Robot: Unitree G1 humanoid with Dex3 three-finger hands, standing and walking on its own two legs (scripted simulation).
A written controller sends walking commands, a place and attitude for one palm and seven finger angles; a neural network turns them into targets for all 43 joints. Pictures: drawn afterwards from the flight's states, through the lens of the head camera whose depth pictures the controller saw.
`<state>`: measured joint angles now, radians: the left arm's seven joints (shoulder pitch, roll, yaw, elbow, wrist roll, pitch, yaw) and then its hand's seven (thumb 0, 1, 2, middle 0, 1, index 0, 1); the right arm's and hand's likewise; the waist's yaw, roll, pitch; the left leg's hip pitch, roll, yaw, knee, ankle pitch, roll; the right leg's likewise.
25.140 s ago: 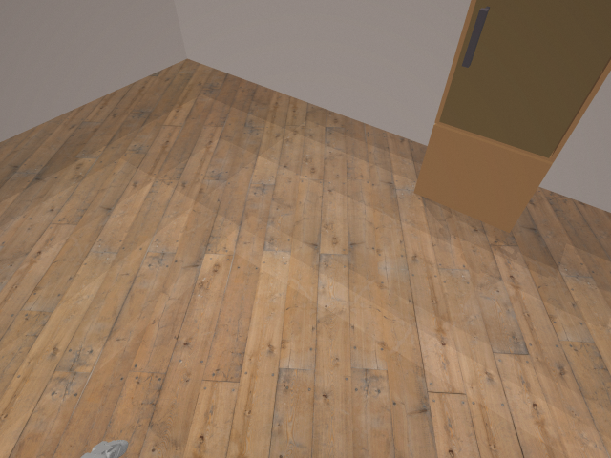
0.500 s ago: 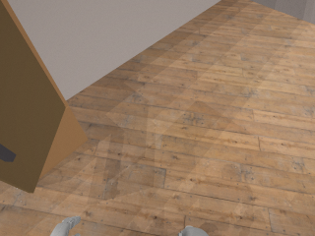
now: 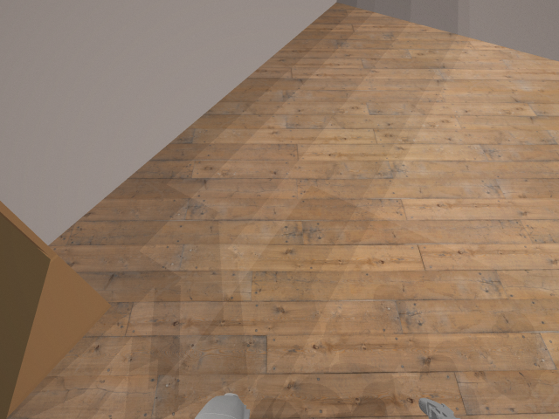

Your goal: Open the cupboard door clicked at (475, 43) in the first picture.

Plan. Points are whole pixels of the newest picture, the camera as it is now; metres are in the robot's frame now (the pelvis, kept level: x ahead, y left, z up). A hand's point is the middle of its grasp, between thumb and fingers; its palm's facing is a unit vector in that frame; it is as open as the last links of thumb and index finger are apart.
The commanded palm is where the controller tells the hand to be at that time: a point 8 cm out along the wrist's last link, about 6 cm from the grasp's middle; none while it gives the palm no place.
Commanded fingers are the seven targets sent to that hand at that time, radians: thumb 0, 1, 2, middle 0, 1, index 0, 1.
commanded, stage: walk to a spot facing it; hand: left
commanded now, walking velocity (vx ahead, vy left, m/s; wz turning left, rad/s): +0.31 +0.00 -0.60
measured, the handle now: out of the picture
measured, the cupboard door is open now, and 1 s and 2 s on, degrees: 40 40 40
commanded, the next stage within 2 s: turn to face it in 1.10 s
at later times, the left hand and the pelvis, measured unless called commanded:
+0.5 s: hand (233, 271) +0.39 +0.14 -0.17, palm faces -0.36 -0.91 -0.18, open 7.4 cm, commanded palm none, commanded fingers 0.00 0.90 0.90 -0.20 -0.30 -0.20 -0.30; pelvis +0.20 +0.01 -0.01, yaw -19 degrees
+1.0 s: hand (285, 235) +0.49 +0.05 -0.16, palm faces -0.41 -0.88 -0.25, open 7.3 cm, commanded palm none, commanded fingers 0.00 0.90 0.90 -0.20 -0.30 -0.20 -0.30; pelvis +0.42 -0.14 +0.00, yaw -32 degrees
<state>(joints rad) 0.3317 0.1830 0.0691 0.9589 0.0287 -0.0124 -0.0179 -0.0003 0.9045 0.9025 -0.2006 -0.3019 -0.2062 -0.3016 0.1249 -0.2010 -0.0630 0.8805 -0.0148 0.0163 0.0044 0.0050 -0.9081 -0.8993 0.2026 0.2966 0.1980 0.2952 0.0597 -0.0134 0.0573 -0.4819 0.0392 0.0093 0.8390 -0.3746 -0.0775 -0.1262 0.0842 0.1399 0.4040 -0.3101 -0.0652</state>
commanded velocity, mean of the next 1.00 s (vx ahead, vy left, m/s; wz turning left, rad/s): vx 0.34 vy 0.00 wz -0.46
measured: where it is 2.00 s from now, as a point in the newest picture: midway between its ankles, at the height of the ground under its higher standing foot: (374, 288)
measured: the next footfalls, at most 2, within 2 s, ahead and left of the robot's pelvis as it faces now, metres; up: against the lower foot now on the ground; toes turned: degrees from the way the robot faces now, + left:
left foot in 0.10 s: +0.11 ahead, +0.13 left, +0.00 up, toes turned -3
right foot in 0.58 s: +0.33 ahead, -0.12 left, +0.00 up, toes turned -28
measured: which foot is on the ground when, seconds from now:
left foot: up 0.00-0.08, down 0.10-0.58, up 0.60-1.00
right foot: down 0.00-0.08, up 0.10-0.56, down 0.58-1.00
